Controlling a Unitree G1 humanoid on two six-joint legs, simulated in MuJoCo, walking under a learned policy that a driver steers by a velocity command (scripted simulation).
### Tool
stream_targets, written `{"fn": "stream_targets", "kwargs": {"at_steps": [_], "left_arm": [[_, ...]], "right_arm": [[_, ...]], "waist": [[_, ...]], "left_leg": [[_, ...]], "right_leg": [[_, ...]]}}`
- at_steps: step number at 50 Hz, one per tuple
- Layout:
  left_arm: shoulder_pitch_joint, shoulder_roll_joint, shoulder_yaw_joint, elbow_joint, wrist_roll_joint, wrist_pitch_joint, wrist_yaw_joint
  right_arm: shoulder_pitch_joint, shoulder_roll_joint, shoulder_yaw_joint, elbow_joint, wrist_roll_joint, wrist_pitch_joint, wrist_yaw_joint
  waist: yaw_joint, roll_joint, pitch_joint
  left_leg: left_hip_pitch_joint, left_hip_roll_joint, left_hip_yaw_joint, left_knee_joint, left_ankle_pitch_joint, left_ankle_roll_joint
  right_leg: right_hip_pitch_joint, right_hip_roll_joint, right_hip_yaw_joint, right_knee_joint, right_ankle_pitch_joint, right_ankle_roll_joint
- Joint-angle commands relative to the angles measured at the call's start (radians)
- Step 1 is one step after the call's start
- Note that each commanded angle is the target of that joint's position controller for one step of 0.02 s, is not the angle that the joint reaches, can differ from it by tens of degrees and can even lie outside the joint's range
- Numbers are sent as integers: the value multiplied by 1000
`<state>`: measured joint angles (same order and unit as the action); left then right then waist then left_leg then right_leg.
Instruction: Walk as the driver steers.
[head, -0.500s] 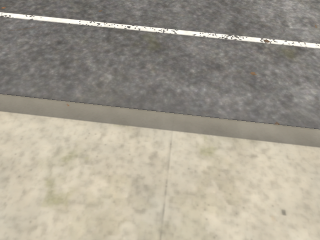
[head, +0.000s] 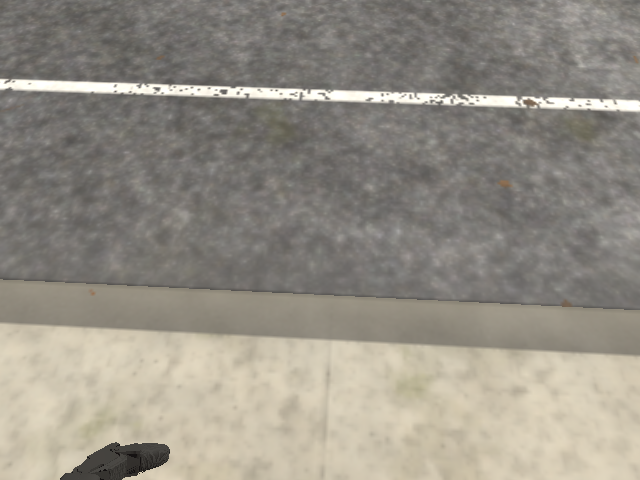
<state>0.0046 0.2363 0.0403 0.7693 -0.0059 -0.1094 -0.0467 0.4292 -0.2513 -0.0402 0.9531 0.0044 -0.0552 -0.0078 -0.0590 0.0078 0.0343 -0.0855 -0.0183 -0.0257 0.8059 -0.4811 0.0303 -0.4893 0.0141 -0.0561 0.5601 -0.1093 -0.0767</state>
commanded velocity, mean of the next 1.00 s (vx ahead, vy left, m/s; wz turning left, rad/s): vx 0.50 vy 0.00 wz -0.17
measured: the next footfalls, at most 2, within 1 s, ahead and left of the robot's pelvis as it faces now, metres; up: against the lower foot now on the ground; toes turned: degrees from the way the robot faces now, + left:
left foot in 0.50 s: +0.41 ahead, +0.15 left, +0.00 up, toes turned +2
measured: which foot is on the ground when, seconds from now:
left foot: up 0.00-0.48, down 0.50-1.00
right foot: down 0.00-0.52, up 0.54-1.00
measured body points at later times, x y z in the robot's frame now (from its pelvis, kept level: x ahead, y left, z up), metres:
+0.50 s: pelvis +0.26 +0.04 +0.01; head +0.28 +0.05 +0.45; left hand +0.24 +0.32 -0.13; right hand +0.47 -0.19 -0.08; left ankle +0.37 +0.15 -0.72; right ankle +0.11 -0.09 -0.72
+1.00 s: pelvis +0.50 +0.04 +0.01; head +0.53 +0.03 +0.46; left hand +0.73 +0.23 -0.10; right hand +0.46 -0.23 -0.13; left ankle +0.37 +0.15 -0.72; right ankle +0.64 -0.12 -0.69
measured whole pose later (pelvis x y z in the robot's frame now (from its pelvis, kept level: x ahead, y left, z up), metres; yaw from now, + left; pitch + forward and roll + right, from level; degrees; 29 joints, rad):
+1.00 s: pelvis +0.50 +0.04 +0.01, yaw -13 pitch +2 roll +2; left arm 0.09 0.24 0.06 0.79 -0.02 -0.04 -0.05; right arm 0.33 -0.25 -0.06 0.92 0.00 -0.07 -0.02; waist -0.06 -0.02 0.02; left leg 0.11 -0.01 0.26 0.22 -0.36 0.00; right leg -0.63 -0.07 -0.02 0.66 -0.03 -0.06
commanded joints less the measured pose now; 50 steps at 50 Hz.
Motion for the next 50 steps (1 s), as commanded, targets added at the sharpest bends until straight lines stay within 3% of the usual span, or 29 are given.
{"fn": "stream_targets", "kwargs": {"at_steps": [1, 2, 3, 5, 7, 11, 15, 18, 21, 23, 24, 25, 26, 27, 28, 29, 30, 31, 33, 35, 38, 42, 47, 50], "left_arm": [[318, 169, 51, 37, -7, 6, 18], [241, 144, 41, 23, -5, 6, 19], [196, 119, 34, 19, 2, 3, 14], [176, 98, 27, 28, 13, -6, 8], [193, 123, 33, 46, 9, -12, 10], [252, 161, 42, 76, 6, -3, 33], [311, 182, 43, 104, -7, 6, 41], [361, 192, 45, 131, -14, 16, 41], [368, 206, 51, 146, -19, 29, 44], [338, 222, 55, 145, -21, 39, 48], [325, 210, 51, 141, -21, 44, 50], [324, 167, 34, 125, -7, 43, 51], [417, 63, 1, 101, 3, 23, 45], [414, 91, 4, 119, -9, 3, 39], [343, 176, 28, 104, -40, -5, 34], [289, 174, 29, 92, -46, -3, 36], [261, 162, 33, 90, -35, 6, 41], [273, 151, 40, 96, -29, 22, 46], [309, 111, 38, 110, -28, 50, 48], [288, 102, 42, 99, -27, 61, 52], [229, 95, 47, 74, -19, 60, 49], [121, 73, 39, 33, -13, 57, 28], [-17, 51, 24, -53, -14, 57, -3], [-9, 72, 34, -90, -18, 59, -21]], "right_arm": [[-30, -143, -22, -108, 35, -61, 11], [-92, -142, -23, -123, 36, -64, 6], [-123, -132, -29, -131, 20, -59, 0], [-80, -93, -30, -125, 11, -33, -2], [-82, -69, -28, -129, 7, -16, -4], [-227, -72, -29, -177, -2, -13, -5], [-360, -54, -19, -211, 4, -22, 8], [-445, -60, -15, -245, 12, -26, 22], [-472, -81, -17, -272, 15, -36, 38], [-391, -110, -29, -257, 12, -43, 42], [-270, -143, -48, -218, 7, -44, 37], [-91, -207, -73, -175, 0, -44, 28], [15, -316, -99, -159, -15, -35, 22], [38, -239, -78, -156, -8, -33, 27], [-33, -183, -59, -169, -7, -35, 26], [-109, -150, -48, -185, -6, -35, 26], [-173, -115, -38, -189, -6, -38, 29], [-209, -93, -31, -190, -11, -46, 30], [-221, -92, -34, -176, -20, -61, 31], [-202, -109, -41, -156, -27, -68, 24], [-169, -120, -45, -130, -28, -66, 8], [-153, -137, -47, -112, -20, -58, -8], [-75, -158, -58, -72, -5, -26, -15], [-101, -190, -67, -79, 5, -5, -21]], "waist": [[162, -159, -254], [128, -64, -168], [96, -31, -103], [44, -67, -86], [30, -72, -61], [62, -59, -18], [109, -62, 4], [141, -67, 24], [132, -85, 29], [73, -99, -13], [15, -84, -85], [-52, -24, -218], [-38, 219, -351], [-53, 251, -408], [-46, 167, -264], [-18, 108, -178], [9, 72, -105], [41, 96, -71], [67, 101, -54], [71, 75, -32], [59, 56, -14], [25, 46, 24], [-23, 31, 76], [13, 64, 42]], "left_leg": [[-670, 36, -100, 553, -12, 16], [-636, 90, -70, 502, 81, 16], [-596, 118, -54, 438, 130, 10], [-493, 151, -58, 364, 181, 5], [-491, 163, -44, 302, 213, -11], [-584, 172, -31, 94, 414, -38], [-546, 136, 1, -126, 560, -38], [-549, 116, 11, -212, 538, -32], [-532, 101, 11, -274, 441, 1], [-396, 67, 42, -317, 396, 32], [-226, 35, 70, -343, 399, 56], [51, 120, -17, -312, 439, 106], [433, 369, -435, -359, 342, 256], [465, 432, -673, -488, 241, 293], [345, 404, -538, -500, 192, 240], [206, 365, -399, -523, 216, 202], [81, 322, -300, -568, 253, 180], [-2, 289, -223, -607, 294, 158], [-80, 267, -129, -657, 384, 157], [-77, 265, -54, -675, 479, 160], [-22, 265, 28, -683, 553, 151], [14, 256, 128, -701, 559, 124], [186, 310, 185, -644, 661, 119], [228, 320, 229, -523, 990, 95]], "right_leg": [[767, -372, 611, -241, -52, -230], [605, -331, 487, -269, 24, -198], [471, -292, 406, -302, 97, -181], [346, -247, 322, -366, 120, -169], [290, -238, 267, -409, 154, -183], [311, -218, 195, -445, 164, -166], [345, -196, 136, -441, 126, -130], [418, -228, 144, -408, 97, -128], [496, -272, 167, -348, 130, -110], [508, -271, 158, -257, 280, -84], [485, -224, 119, -118, 421, -61], [352, -168, 68, 129, 357, -26], [-58, -7, 0, 523, -28, 52], [-205, 21, 146, 682, -466, 49], [-284, -33, 183, 755, -420, 29], [-274, -86, 160, 726, -328, 21], [-242, -118, 148, 662, -254, 27], [-185, -145, 156, 610, -198, 31], [-123, -147, 159, 592, -129, 44], [-169, -140, 182, 553, -56, 54], [-242, -124, 201, 429, 74, 66], [-227, -116, 133, 235, 204, 62], [-293, -108, 57, 107, 123, 31], [-188, -54, -24, 78, -11, -11]]}}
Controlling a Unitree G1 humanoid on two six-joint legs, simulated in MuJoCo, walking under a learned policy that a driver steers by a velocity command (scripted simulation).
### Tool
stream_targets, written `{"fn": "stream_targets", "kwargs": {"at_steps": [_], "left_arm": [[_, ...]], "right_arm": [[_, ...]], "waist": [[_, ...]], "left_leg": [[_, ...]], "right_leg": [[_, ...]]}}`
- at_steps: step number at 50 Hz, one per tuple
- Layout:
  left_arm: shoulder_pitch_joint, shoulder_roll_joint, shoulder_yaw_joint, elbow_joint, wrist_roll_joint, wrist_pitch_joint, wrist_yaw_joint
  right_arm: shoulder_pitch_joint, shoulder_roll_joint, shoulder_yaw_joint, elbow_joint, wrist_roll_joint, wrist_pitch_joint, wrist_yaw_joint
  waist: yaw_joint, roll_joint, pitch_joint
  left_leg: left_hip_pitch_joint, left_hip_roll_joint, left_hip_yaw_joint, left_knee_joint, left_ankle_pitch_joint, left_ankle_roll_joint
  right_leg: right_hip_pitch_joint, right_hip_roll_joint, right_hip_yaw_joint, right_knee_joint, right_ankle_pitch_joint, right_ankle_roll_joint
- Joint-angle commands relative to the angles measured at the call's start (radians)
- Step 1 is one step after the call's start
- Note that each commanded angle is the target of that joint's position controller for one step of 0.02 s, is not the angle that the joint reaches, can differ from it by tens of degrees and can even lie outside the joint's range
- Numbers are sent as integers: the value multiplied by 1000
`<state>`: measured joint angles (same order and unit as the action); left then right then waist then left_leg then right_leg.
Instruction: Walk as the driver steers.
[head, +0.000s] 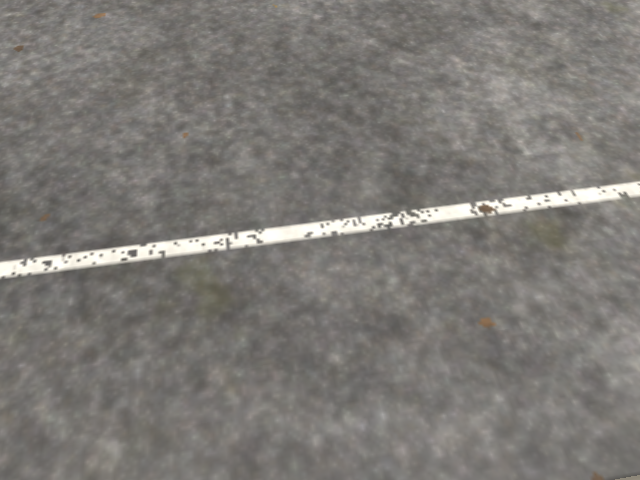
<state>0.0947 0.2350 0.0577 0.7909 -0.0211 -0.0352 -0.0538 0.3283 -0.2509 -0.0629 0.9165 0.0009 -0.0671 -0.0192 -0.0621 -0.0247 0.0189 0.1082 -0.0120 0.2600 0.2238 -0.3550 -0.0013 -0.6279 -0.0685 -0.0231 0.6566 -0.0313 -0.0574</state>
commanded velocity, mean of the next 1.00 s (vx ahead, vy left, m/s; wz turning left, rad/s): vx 0.12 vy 0.00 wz -0.12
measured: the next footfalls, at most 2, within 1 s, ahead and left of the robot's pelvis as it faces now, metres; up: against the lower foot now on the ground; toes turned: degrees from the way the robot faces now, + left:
right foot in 0.08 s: +0.20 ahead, -0.11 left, +0.00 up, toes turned -6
left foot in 0.50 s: +0.29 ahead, +0.12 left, +0.00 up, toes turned -5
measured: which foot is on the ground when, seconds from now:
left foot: down 0.00-0.08, up 0.10-0.48, down 0.50-1.00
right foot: up 0.00-0.06, down 0.08-1.00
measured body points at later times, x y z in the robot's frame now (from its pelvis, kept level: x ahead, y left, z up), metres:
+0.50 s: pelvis +0.18 -0.02 +0.01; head +0.20 -0.03 +0.46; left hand +0.33 +0.22 -0.11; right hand +0.27 -0.30 -0.12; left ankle +0.25 +0.12 -0.73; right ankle +0.17 -0.11 -0.73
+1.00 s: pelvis +0.21 +0.00 +0.00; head +0.22 +0.00 +0.45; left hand +0.30 +0.26 -0.14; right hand +0.29 -0.26 -0.13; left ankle +0.25 +0.12 -0.73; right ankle +0.16 -0.11 -0.73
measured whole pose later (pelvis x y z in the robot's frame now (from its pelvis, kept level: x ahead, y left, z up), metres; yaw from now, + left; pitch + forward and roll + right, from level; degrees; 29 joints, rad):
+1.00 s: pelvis +0.21 +0.00 +0.00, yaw -6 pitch -1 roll +0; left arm 0.18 0.23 0.04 1.03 0.00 0.01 0.03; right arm 0.12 -0.22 -0.05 1.00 0.00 0.00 -0.03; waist 0.01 0.01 0.04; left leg -0.26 0.01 0.01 0.51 -0.23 0.00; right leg -0.15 0.01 0.00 0.50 -0.33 -0.01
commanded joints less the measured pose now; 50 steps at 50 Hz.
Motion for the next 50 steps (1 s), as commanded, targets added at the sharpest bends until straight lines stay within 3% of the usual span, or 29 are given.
{"fn": "stream_targets", "kwargs": {"at_steps": [1, 2, 3, 4, 5, 6, 7, 8, 9, 10, 12, 14, 17, 21, 24, 25, 26, 27, 28, 29, 30, 32, 38, 50], "left_arm": [[-58, 89, 26, -111, 3, -13, -15], [48, 121, 44, -89, 6, -15, -13], [197, 171, 71, -53, 11, -19, -2], [307, 262, 93, -29, 23, -15, 25], [232, 324, 86, -70, 44, -21, 34], [274, 240, 65, -63, 37, -15, 32], [215, 197, 52, -61, 29, -18, 32], [155, 164, 43, -60, 11, -23, 28], [103, 127, 32, -65, 6, -25, 32], [72, 126, 28, -71, 17, -24, 33], [48, 142, 32, -63, 35, -32, 32], [34, 146, 30, -49, 40, -36, 38], [25, 144, 25, -27, 36, -22, 52], [43, 136, 14, 12, 41, -7, 55], [21, 115, 1, 31, 26, 1, 56], [54, 99, -6, 44, 22, -1, 56], [105, 82, -11, 49, 39, -5, 56], [194, 78, -7, 70, 45, -8, 55], [170, 67, -13, 76, 45, 0, 61], [106, 94, -8, 72, 38, 12, 65], [79, 104, -4, 74, 30, 25, 70], [78, 106, -2, 84, 32, 41, 73], [81, 100, 1, 135, 25, 33, 75], [108, 97, -3, 224, 25, 35, 87]], "right_arm": [[-10, -201, -47, -46, 11, 15, -15], [-21, -207, -47, -48, 11, 24, -19], [-38, -208, -44, -52, 18, 25, -21], [-25, -170, -28, -82, -6, 9, -17], [81, -50, 14, -109, -13, -22, 3], [43, -156, -10, -73, 17, -44, 18], [-34, -153, -12, -99, 48, -46, 21], [-72, -135, -9, -98, 35, -41, 12], [-95, -144, -19, -92, 15, -28, 1], [-75, -141, -22, -86, 12, -9, -3], [-22, -105, -19, -76, 4, 20, -12], [-26, -94, -17, -77, -2, 30, -20], [-86, -85, -10, -85, -4, 36, -19], [-154, -101, -12, -92, 2, 46, -14], [-137, -98, -14, -82, -8, 39, -8], [-130, -113, -15, -78, -19, 34, -6], [-131, -163, -23, -82, -26, 31, -10], [-165, -197, -29, -81, -20, 37, -14], [-190, -131, -18, -74, -14, 43, -7], [-204, -98, -12, -73, -11, 45, 0], [-209, -95, -9, -70, -14, 43, 3], [-193, -106, -11, -51, -12, 33, 4], [-187, -99, -8, -7, -4, 37, -8], [-220, -86, -5, 57, -4, 59, -12]], "waist": [[46, 118, 27], [105, 128, -33], [188, 104, -110], [208, -43, -224], [92, -244, -390], [163, -55, -491], [148, -59, -343], [115, 21, -208], [90, 32, -154], [57, 14, -125], [19, -7, -128], [9, -32, -136], [27, -62, -150], [57, -73, -125], [26, -67, -102], [26, -34, -99], [67, 45, -114], [137, 167, -120], [121, 192, -123], [94, 160, -83], [82, 128, -65], [75, 112, -57], [61, 56, -78], [65, 26, -28]], "left_leg": [[27, 307, -50, 151, 1068, 116], [6, 289, -47, 302, 1197, 101], [-86, 242, -31, 511, 1131, 61], [-366, 171, -42, 830, 625, 8], [-719, -41, -162, 1210, -288, -56], [-694, 16, -367, 1240, -277, -42], [-755, 67, -349, 1195, -238, -26], [-767, 106, -320, 1088, -179, -23], [-733, 130, -311, 1015, -130, -25], [-651, 134, -307, 985, -92, -28], [-570, 124, -297, 909, -25, -46], [-559, 119, -296, 793, 43, -59], [-526, 116, -291, 618, 166, -62], [-477, 102, -294, 467, 201, -57], [-370, 78, -275, 271, 256, -23], [-302, 95, -300, 183, 408, -4], [-228, 170, -373, 195, 619, 22], [-196, 219, -407, 227, 644, 83], [-271, 207, -408, 205, 453, 99], [-330, 166, -388, 187, 331, 72], [-346, 139, -362, 188, 306, 48], [-330, 116, -336, 206, 332, 30], [-260, 100, -315, 248, 452, 43], [-266, 70, -295, 230, 365, 38]], "right_leg": [[36, 70, -88, -20, -139, -47], [173, 116, -104, -46, -144, -67], [408, 141, -83, -167, 14, -100], [740, -36, 158, -135, 362, -164], [1032, -356, 689, -189, 690, -406], [991, -335, 599, -205, 772, -391], [890, -291, 427, -196, 759, -339], [727, -224, 322, -235, 647, -273], [612, -188, 273, -273, 564, -238], [498, -163, 229, -317, 549, -229], [401, -145, 174, -352, 603, -233], [386, -127, 123, -359, 636, -224], [402, -99, 76, -356, 562, -187], [417, -115, 112, -358, 350, -171], [403, -103, 136, -291, 194, -129], [390, -65, 136, -264, 91, -81], [358, -3, 112, -210, -46, -33], [311, 65, 67, -201, -224, 1], [370, 71, 47, -218, -250, 22], [392, 67, 46, -224, -224, 25], [392, 60, 52, -223, -198, 18], [393, 46, 67, -232, -151, 11], [410, 38, 66, -223, -46, 20], [410, 34, 57, -247, -96, 32]]}}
